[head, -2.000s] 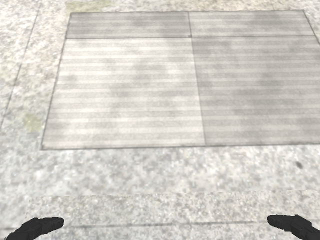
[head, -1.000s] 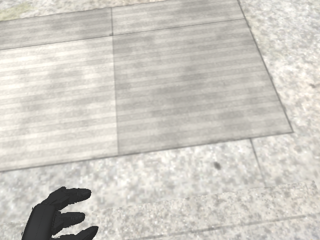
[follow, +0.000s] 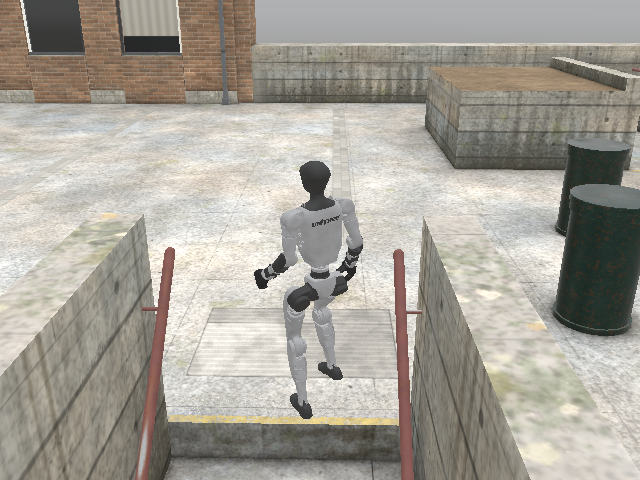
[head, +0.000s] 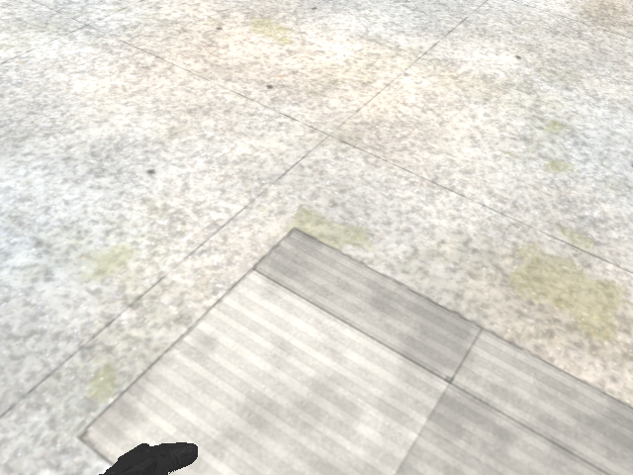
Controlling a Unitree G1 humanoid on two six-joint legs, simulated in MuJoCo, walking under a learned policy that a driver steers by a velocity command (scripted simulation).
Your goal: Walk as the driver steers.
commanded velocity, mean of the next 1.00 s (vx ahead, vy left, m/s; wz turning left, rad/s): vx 0.15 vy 0.00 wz -0.70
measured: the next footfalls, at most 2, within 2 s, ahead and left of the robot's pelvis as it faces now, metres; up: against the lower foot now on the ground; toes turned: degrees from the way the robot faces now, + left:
right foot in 0.08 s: +0.12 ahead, -0.16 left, +0.00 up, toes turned -4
left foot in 0.42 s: +0.15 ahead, +0.04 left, +0.00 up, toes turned -24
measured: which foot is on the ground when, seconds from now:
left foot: down 0.00-0.12, up 0.14-0.40, down 0.42-1.00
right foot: up 0.00-0.06, down 0.08-0.42, up 0.44-1.00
